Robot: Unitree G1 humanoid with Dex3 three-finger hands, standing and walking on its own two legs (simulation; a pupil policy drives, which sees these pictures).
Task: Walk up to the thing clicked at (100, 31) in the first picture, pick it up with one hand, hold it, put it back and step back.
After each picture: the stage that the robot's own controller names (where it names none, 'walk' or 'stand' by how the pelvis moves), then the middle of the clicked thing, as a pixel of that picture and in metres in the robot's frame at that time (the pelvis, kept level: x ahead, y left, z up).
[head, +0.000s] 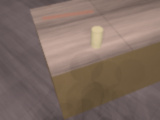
stand; (96, 37) +0.71 -0.06 -0.10
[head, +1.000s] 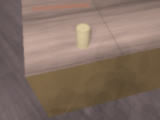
rise first; (82, 36) +0.63 +0.03 -0.06
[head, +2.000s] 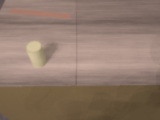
stand; (36, 54) +0.49 +0.26 -0.07
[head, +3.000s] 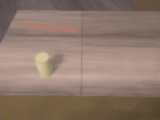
stand; (44, 65) +0.49 +0.22 -0.09
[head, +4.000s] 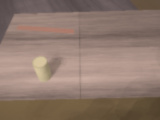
stand; (42, 69) +0.48 +0.22 -0.10
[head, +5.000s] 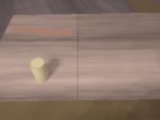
stand; (39, 70) +0.48 +0.23 -0.10
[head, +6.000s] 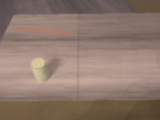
stand; (40, 70) +0.48 +0.23 -0.10
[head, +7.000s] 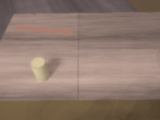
rise first; (40, 70) +0.48 +0.23 -0.10
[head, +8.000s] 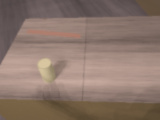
rise first; (47, 71) +0.49 +0.23 -0.09
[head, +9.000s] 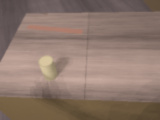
go down; (48, 68) +0.48 +0.23 -0.09
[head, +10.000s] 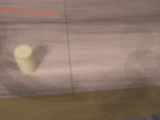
go down; (26, 60) +0.47 +0.21 -0.05
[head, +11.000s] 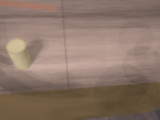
approach; (20, 55) +0.47 +0.22 -0.03
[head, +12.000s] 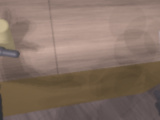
close; (1, 38) +0.50 +0.23 +0.01
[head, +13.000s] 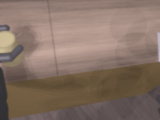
lift; (8, 50) +0.47 +0.21 +0.00
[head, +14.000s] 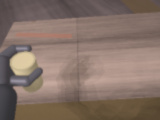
lift; (28, 73) +0.32 +0.18 +0.14
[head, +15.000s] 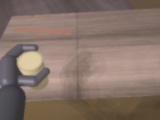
hold; (34, 72) +0.32 +0.17 +0.12
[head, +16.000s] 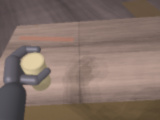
hold; (37, 72) +0.33 +0.16 +0.13
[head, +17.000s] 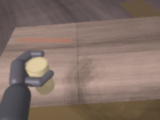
crouch; (41, 76) +0.34 +0.15 +0.10
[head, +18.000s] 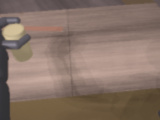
crouch; (18, 43) +0.45 +0.21 +0.12
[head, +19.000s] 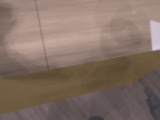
lower; out of the picture +0.53 +0.24 +0.02
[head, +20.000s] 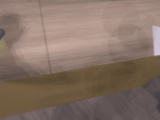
lower; out of the picture +0.50 +0.23 +0.02
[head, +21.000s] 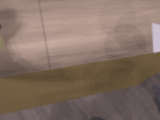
lower; out of the picture +0.51 +0.23 +0.02
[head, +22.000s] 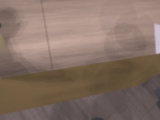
lower; out of the picture +0.51 +0.24 +0.02
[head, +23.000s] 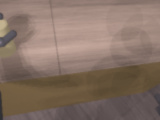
open; (1, 38) +0.49 +0.22 +0.01
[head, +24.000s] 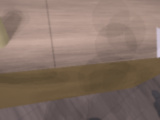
rise; out of the picture +0.50 +0.23 +0.02
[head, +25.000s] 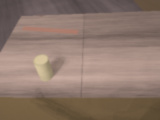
sink last; (43, 68) +0.48 +0.23 -0.04
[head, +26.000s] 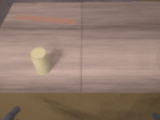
stand; (41, 61) +0.48 +0.22 -0.04
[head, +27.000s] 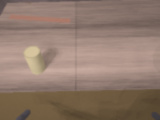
stand; (35, 60) +0.48 +0.23 -0.03
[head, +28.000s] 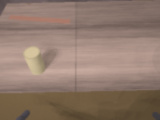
stand; (35, 61) +0.48 +0.23 -0.03
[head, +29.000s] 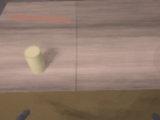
stand; (35, 60) +0.48 +0.23 -0.03
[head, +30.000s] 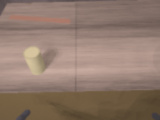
stand; (35, 61) +0.48 +0.23 -0.03
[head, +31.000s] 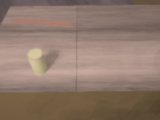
stand; (37, 62) +0.49 +0.23 -0.05
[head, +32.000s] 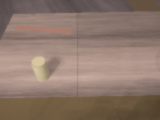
walk; (40, 69) +0.49 +0.23 -0.10
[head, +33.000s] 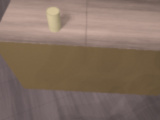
walk; (54, 20) +0.71 +0.18 -0.08
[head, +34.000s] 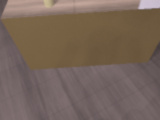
walk; out of the picture +1.00 +0.30 -0.08
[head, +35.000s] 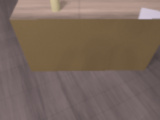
stand; (55, 2) +1.06 +0.23 -0.09
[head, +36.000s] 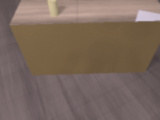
stand; (53, 7) +1.06 +0.23 -0.10
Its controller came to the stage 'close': yes
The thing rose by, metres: 0.21
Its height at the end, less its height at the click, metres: +0.00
